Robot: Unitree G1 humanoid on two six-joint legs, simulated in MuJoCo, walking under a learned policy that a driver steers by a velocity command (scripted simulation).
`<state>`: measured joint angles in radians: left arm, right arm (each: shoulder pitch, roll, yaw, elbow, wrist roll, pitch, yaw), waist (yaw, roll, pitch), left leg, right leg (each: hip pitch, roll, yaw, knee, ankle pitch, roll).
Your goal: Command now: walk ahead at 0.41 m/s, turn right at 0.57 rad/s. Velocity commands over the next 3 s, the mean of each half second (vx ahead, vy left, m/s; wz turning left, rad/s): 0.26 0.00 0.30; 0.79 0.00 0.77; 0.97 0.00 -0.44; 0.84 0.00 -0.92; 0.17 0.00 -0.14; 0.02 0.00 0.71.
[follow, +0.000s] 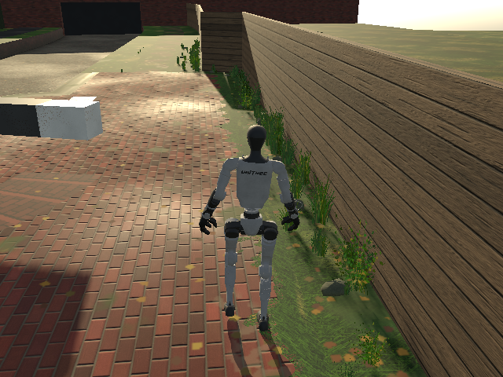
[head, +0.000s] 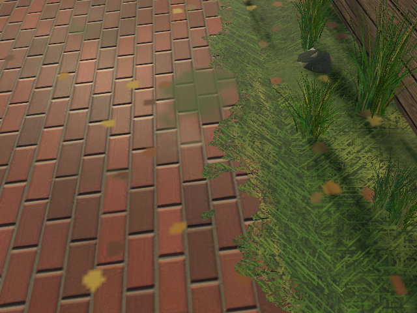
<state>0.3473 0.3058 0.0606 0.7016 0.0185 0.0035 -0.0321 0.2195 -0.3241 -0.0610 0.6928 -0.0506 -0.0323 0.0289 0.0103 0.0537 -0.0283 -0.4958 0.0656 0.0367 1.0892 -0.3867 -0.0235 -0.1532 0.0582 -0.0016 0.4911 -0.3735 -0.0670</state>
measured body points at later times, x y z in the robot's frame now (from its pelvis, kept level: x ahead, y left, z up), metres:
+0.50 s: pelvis +0.20 +0.00 +0.00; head +0.22 +0.01 +0.45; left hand +0.32 +0.27 -0.11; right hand +0.30 -0.28 -0.11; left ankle +0.27 +0.03 -0.73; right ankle +0.26 -0.16 -0.68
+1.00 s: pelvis +0.38 +0.04 +0.00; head +0.40 +0.04 +0.45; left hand +0.20 +0.28 -0.10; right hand +0.72 -0.01 -0.06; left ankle +0.38 +0.23 -0.66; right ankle +0.35 -0.15 -0.73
